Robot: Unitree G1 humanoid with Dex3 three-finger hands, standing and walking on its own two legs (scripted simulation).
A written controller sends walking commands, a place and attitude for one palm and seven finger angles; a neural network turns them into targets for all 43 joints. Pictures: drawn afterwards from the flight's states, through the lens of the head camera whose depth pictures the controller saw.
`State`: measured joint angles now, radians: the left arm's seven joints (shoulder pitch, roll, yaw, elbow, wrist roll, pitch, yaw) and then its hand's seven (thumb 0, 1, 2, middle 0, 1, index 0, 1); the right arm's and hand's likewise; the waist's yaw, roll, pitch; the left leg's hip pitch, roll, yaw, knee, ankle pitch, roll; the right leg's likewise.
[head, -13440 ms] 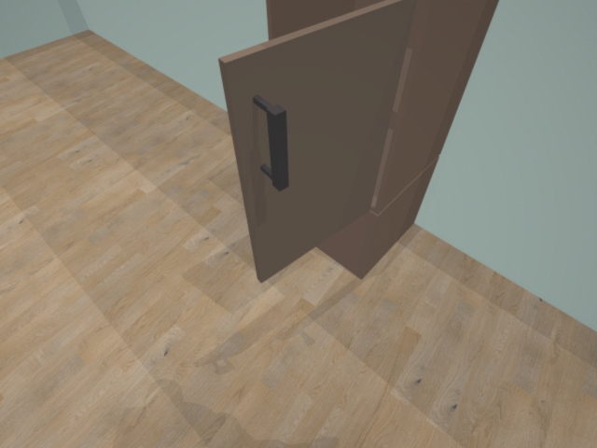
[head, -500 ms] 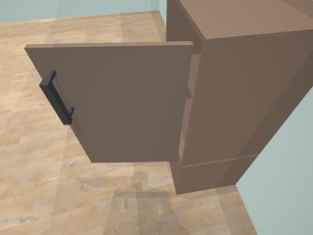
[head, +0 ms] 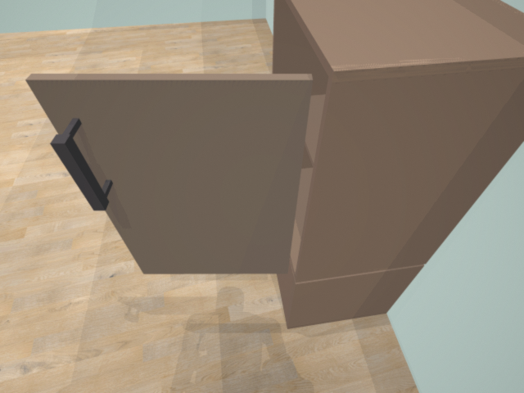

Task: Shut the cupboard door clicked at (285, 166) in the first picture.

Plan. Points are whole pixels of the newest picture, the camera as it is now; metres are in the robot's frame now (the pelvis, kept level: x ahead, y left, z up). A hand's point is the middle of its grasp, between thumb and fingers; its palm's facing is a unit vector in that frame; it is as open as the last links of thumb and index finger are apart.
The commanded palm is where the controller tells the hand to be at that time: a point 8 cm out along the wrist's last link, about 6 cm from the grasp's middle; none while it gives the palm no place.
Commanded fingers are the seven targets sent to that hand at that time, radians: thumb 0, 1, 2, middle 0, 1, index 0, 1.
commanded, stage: shuffle to correct the standing spot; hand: left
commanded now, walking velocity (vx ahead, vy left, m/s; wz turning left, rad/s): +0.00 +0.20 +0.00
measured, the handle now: (88, 167) +0.43 +0.33 +0.10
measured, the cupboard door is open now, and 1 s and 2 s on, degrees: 81 81 81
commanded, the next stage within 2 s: come to a stop and stand still in 0.42 s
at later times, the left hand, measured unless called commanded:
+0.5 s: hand out of the picture -0.03 +0.26 -0.18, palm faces +0.12 -0.96 -0.24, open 7.4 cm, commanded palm none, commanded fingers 0.00 0.90 0.90 -0.20 -0.30 -0.20 -0.30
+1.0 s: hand out of the picture +0.04 +0.26 -0.17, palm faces +0.04 -0.97 -0.24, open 7.2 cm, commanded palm none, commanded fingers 0.00 0.90 0.90 -0.20 -0.30 -0.20 -0.30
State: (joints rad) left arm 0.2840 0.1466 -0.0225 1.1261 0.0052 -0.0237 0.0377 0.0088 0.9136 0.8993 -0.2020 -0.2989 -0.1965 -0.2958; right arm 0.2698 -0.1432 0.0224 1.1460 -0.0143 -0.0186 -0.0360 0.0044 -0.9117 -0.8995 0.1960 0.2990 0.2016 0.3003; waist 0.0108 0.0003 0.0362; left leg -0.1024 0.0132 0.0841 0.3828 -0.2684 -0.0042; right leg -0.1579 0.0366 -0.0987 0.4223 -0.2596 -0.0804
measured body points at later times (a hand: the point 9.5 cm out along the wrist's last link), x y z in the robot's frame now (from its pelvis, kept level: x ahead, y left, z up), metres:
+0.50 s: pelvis -0.02 +0.06 -0.01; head +0.01 +0.07 +0.44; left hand -0.04 +0.31 -0.17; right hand +0.06 -0.18 -0.16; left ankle -0.01 +0.20 -0.74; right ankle -0.02 -0.06 -0.74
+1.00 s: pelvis -0.01 +0.08 +0.00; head +0.02 +0.06 +0.44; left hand +0.04 +0.31 -0.15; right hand -0.01 -0.13 -0.17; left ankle -0.01 +0.20 -0.74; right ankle -0.04 +0.01 -0.74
